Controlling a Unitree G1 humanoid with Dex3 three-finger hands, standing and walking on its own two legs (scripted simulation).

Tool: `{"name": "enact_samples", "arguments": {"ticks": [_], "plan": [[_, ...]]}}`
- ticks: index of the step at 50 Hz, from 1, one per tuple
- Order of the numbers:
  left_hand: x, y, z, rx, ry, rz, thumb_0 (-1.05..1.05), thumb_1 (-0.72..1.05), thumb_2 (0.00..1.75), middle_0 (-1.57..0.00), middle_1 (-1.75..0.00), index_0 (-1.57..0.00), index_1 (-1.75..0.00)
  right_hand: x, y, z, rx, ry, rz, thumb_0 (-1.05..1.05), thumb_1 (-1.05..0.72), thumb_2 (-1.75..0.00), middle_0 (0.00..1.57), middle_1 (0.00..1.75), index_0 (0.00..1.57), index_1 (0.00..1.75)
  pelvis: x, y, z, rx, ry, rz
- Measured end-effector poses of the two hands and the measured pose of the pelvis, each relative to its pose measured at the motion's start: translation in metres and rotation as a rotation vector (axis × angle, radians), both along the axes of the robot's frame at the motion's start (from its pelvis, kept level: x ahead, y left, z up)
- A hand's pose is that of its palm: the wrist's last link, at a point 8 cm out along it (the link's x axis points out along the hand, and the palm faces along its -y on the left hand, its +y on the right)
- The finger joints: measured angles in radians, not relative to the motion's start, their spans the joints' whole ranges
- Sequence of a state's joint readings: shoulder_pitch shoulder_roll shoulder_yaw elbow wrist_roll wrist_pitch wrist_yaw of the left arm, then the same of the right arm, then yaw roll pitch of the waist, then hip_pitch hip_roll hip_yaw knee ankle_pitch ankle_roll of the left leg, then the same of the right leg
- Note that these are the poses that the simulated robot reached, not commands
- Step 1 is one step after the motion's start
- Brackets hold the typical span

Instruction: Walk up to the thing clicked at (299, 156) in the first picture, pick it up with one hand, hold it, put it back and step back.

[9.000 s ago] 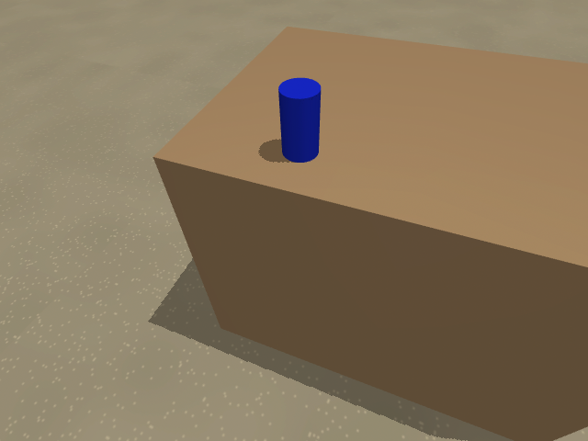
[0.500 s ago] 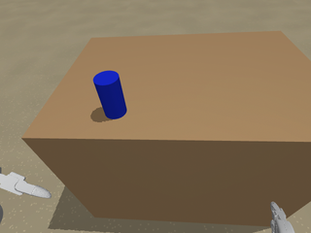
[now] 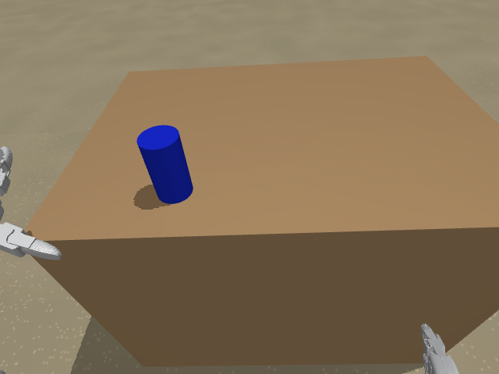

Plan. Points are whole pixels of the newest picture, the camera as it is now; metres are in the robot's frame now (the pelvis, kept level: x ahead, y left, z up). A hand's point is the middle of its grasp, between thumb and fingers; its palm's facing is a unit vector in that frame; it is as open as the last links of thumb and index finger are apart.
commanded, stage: go down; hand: left
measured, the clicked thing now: (167, 166) +0.48 +0.20 +0.10
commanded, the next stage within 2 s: none
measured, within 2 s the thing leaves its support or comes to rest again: neither
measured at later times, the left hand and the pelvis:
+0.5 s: hand (17, 174) +0.33 +0.35 +0.21, palm faces +0.20 -0.97 -0.10, open 17.6 cm; pelvis -0.01 +0.00 +0.00, yaw +0 degrees
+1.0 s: hand (17, 163) +0.36 +0.37 +0.21, palm faces +0.19 -0.98 -0.04, open 17.7 cm; pelvis +0.01 +0.00 +0.00, yaw +0 degrees
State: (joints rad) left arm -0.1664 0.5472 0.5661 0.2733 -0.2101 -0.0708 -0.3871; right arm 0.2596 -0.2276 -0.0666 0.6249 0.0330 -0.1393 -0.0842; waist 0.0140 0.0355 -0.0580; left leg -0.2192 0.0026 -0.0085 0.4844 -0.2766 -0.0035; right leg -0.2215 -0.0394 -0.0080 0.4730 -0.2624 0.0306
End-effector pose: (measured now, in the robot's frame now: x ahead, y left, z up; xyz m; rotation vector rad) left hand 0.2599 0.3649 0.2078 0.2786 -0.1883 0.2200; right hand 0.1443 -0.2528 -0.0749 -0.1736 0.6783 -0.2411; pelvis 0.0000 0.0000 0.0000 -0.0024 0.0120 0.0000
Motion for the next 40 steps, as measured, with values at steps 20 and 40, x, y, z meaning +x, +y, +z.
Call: {"name": "enact_samples", "arguments": {"ticks": [20, 40], "plan": [[0.03, 0.026, 0.006, -0.137, 0.077, -0.012, -0.01, -0.54, 0.09, -0.03, -0.02, -0.02, -0.03, -0.008, 0.001, -0.004, -0.041, 0.015, 0.018, -0.01, 0.53, -0.05, 0.05, 0.05, 0.05, 0.05, -0.013, -0.003, -0.001, -0.003, 0.032, 0.014], [0.064, 0.046, 0.002, -0.226, 0.147, -0.025, -0.02, -0.57, 0.09, -0.03, -0.02, -0.03, -0.03, -0.002, 0.002, 0.006, -0.09, -0.024, 0.015, -0.01, 0.53, -0.05, 0.05, 0.05, 0.05, 0.05, 0.0, 0.0, -0.001, -0.009, 0.081, 0.002]]}}
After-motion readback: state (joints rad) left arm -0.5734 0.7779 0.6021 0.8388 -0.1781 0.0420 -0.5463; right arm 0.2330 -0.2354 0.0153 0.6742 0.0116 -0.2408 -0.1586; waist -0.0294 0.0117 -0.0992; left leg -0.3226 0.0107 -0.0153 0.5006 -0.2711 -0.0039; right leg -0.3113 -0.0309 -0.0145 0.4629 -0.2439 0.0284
